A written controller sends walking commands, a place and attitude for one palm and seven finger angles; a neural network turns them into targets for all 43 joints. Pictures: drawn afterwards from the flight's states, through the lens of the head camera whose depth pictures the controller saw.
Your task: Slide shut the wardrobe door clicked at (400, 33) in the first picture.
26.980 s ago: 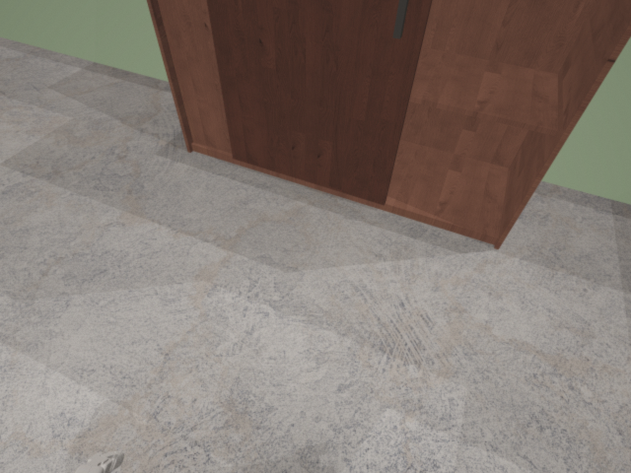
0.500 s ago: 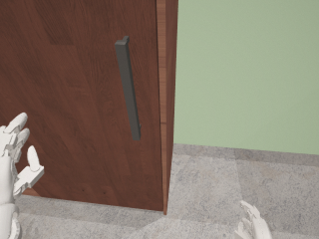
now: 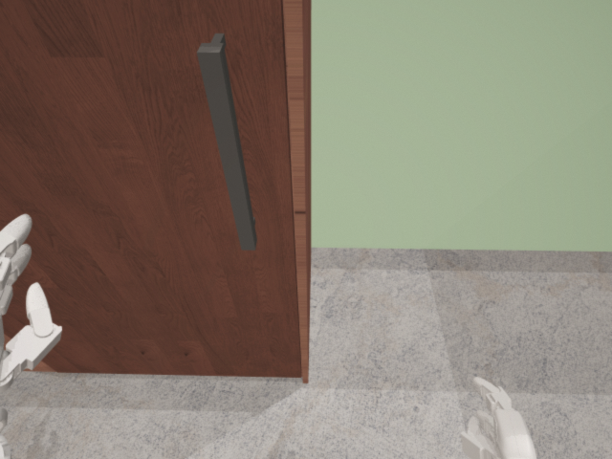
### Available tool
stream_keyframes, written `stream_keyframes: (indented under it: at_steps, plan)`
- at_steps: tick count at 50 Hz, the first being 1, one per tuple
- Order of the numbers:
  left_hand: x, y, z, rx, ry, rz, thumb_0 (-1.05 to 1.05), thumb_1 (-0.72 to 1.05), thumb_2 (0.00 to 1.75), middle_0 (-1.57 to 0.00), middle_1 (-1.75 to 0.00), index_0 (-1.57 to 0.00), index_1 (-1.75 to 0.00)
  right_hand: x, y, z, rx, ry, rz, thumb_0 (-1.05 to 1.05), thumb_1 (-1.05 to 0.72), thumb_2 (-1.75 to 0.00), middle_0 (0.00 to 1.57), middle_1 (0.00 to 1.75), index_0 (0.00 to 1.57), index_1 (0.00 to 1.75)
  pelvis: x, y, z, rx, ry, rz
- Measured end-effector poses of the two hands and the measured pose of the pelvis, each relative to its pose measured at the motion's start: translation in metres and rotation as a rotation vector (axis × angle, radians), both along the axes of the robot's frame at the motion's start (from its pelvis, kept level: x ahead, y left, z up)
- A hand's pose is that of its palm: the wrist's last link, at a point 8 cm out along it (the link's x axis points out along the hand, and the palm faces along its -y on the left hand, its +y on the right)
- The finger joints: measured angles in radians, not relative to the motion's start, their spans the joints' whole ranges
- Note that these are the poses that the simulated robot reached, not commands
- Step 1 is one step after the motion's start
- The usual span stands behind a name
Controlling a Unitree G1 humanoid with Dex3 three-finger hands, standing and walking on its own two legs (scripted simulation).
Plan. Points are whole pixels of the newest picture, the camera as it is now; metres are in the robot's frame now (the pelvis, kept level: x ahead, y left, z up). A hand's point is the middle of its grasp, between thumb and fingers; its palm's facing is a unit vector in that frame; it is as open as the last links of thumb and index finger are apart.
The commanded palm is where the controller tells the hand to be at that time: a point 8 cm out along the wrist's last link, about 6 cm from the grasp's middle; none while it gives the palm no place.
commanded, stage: step back with the hand held close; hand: left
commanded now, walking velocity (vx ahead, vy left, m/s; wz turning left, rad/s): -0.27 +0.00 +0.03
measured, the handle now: (236, 160) +0.45 +0.13 +0.16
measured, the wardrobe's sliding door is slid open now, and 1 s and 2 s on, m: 0.00 0.00 0.00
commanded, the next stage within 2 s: stop stepping back and stand still in 0.96 s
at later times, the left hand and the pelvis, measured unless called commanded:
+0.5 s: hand out of the picture +0.12 +0.28 +0.17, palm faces +0.51 -0.74 -0.45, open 7.4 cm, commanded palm +0.05 +0.31 +0.18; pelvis -0.07 +0.01 -0.02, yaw +3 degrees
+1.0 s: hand out of the picture +0.01 +0.29 +0.17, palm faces +0.56 -0.73 -0.38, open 7.4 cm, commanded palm -0.04 +0.31 +0.18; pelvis -0.17 +0.01 -0.02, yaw +3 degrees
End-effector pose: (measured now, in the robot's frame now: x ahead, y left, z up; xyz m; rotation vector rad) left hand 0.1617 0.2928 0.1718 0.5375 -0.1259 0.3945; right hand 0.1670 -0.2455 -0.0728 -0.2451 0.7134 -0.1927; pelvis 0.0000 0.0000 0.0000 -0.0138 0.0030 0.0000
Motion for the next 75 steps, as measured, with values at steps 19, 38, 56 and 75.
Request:
stream_keyframes:
  at_steps: [19,38,56,75]
  plan:
    - [-0.065,0.009,0.003,0.02,-0.182,0.016,0.02,0.89,0.9,-0.21,-0.3,-0.21,-0.3,-0.066,0.021,-0.013,-0.01,0.01,0.046,0.01,-0.9,-0.9,0.2,0.3,0.2,0.3,-0.058,0.006,-0.016,-0.003,-0.003,0.012]
    - [-0.132,0.017,0.004,0.042,-0.24,0.01,0.02,0.89,0.9,-0.21,-0.3,-0.21,-0.3,-0.113,0.019,-0.01,-0.056,-0.003,0.075,0.01,-0.9,-0.9,0.2,0.3,0.2,0.3,-0.116,0.011,-0.021,-0.016,-0.017,0.056]
    - [-0.218,0.012,0.013,-0.029,-0.254,0.022,0.02,0.89,0.9,-0.21,-0.3,-0.2,-0.3,-0.186,0.05,0.001,0.025,-0.014,0.145,0.01,-0.9,-0.9,0.2,0.3,0.2,0.3,-0.204,0.005,-0.006,0.003,0.0,0.002]
    - [-0.294,0.019,0.008,0.001,-0.148,-0.005,0.02,0.89,0.9,-0.21,-0.3,-0.21,-0.3,-0.325,0.013,0.001,-0.035,0.034,-0.005,0.01,-0.9,-0.9,0.2,0.3,0.2,0.3,-0.287,0.012,-0.003,-0.004,-0.017,-0.001]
